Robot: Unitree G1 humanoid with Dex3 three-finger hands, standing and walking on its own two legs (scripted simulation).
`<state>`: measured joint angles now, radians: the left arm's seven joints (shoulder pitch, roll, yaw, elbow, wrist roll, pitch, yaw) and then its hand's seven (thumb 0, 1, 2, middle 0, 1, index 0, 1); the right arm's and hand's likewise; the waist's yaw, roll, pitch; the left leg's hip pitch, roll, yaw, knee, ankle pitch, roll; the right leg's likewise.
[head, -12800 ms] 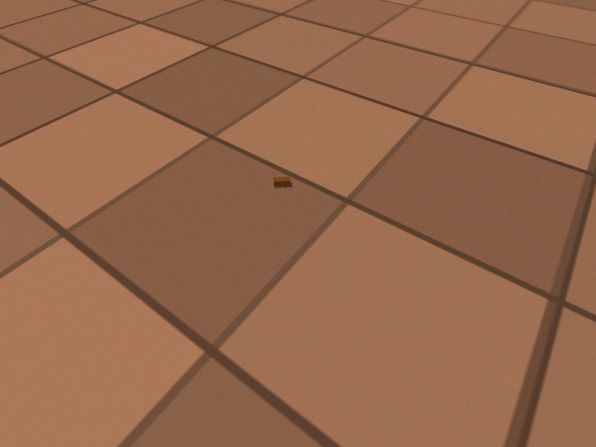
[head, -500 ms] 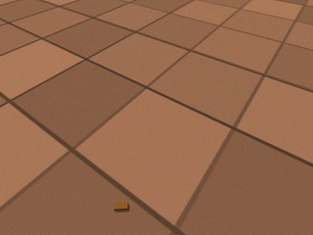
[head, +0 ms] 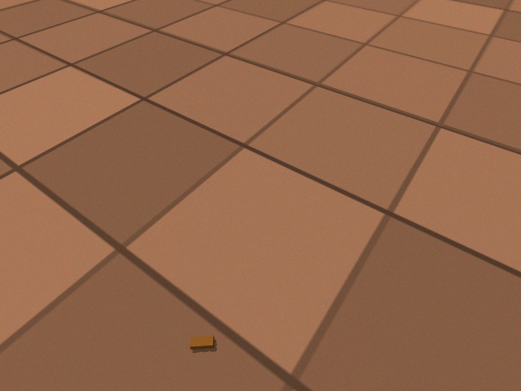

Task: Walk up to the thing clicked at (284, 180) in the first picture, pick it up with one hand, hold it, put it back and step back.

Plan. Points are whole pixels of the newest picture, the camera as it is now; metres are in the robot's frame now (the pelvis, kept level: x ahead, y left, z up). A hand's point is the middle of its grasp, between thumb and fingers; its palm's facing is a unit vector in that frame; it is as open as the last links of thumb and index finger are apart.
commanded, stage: stand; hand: left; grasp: from above
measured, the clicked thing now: (202, 342) +0.45 +0.24 -0.77
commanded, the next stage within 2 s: rise first in 0.58 s
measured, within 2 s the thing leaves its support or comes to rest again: neither
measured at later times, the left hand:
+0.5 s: hand out of the picture +0.06 +0.25 -0.16, palm faces -0.02 -0.94 -0.34, open 7.4 cm
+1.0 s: hand out of the picture +0.16 +0.25 -0.17, palm faces -0.04 -0.93 -0.37, open 9.9 cm
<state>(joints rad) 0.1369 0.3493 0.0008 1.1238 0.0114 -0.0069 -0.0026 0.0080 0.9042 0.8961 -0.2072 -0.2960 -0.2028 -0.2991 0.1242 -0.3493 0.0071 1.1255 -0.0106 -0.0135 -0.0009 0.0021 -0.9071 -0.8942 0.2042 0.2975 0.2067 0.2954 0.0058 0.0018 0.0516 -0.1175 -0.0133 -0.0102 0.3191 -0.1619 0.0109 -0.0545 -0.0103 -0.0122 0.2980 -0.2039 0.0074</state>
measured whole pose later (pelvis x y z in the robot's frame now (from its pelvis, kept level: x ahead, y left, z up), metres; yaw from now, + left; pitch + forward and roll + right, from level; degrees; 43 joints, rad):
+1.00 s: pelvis -0.01 +0.00 -0.03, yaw -1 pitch +8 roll -1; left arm -0.03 0.34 0.15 0.96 0.11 0.09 -0.02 0.01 0.26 0.80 -0.28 -0.70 -0.28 -0.70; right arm 0.24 -0.25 -0.01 0.72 0.03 -0.03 -0.02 0.00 -0.90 -0.89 0.20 0.30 0.21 0.30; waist -0.03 0.00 -0.03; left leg -0.52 0.01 0.00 0.68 -0.31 0.00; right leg -0.46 0.01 0.00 0.67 -0.35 0.00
